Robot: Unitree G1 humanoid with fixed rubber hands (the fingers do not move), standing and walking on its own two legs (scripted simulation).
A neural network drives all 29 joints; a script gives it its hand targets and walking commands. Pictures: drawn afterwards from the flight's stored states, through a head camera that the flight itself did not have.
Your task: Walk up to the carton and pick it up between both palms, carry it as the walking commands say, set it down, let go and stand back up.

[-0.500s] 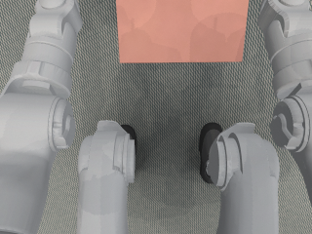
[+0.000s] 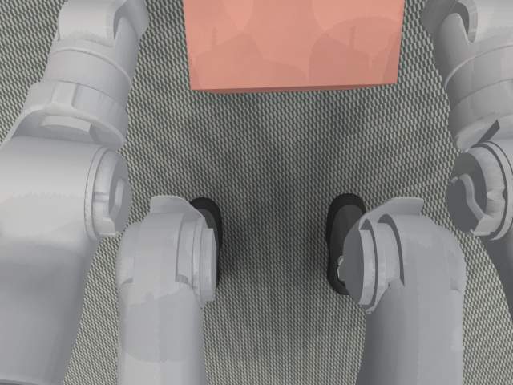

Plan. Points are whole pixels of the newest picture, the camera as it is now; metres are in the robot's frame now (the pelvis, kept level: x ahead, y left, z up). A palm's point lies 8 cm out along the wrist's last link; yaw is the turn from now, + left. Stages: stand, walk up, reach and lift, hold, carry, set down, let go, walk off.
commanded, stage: reach and lift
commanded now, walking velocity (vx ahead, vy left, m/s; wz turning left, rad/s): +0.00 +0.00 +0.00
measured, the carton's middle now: out of the picture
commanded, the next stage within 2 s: none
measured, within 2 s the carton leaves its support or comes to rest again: leaves its support in 0.96 s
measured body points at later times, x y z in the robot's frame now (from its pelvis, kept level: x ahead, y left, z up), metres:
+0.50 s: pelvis +0.01 +0.00 -0.01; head +0.39 +0.00 +0.23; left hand +0.59 +0.15 -0.18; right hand +0.58 -0.17 -0.18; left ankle +0.11 +0.14 -0.33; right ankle +0.11 -0.15 -0.33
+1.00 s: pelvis +0.02 +0.00 +0.00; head +0.39 +0.00 +0.24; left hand +0.59 +0.15 -0.16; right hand +0.58 -0.17 -0.18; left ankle +0.11 +0.14 -0.33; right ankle +0.11 -0.15 -0.33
